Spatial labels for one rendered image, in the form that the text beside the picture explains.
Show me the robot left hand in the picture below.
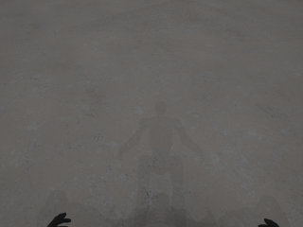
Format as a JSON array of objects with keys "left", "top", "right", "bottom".
[{"left": 47, "top": 213, "right": 71, "bottom": 227}]

